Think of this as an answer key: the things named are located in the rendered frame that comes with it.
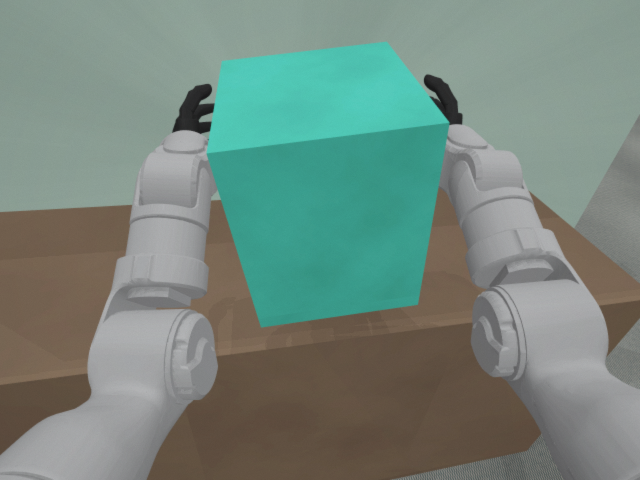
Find left robot upper arm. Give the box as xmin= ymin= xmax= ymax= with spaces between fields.
xmin=0 ymin=309 xmax=218 ymax=480

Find carton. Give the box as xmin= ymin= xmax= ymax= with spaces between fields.
xmin=206 ymin=42 xmax=450 ymax=328

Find right robot forearm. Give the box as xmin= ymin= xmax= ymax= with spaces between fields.
xmin=438 ymin=124 xmax=609 ymax=356

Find left robot forearm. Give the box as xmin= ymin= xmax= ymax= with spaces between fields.
xmin=87 ymin=130 xmax=217 ymax=387

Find pedestal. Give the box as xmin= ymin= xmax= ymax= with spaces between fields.
xmin=0 ymin=188 xmax=640 ymax=480

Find robot left hand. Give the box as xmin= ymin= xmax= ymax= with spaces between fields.
xmin=172 ymin=84 xmax=215 ymax=141

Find robot right hand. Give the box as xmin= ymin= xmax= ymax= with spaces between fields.
xmin=424 ymin=74 xmax=463 ymax=125

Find right robot upper arm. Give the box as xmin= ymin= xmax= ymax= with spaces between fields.
xmin=471 ymin=279 xmax=640 ymax=480

